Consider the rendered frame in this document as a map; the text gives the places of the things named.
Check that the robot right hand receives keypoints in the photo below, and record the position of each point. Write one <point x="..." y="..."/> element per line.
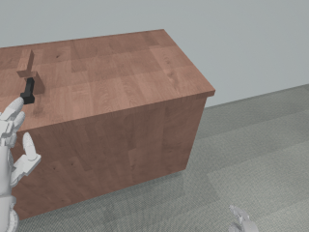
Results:
<point x="246" y="225"/>

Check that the left robot forearm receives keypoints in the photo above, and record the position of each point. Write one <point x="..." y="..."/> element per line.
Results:
<point x="9" y="218"/>

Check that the tap lever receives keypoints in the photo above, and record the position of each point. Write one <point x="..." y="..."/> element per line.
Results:
<point x="27" y="95"/>

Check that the robot left hand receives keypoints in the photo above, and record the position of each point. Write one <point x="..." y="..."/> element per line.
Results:
<point x="10" y="122"/>

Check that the counter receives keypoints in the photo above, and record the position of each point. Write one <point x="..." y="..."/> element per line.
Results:
<point x="110" y="112"/>

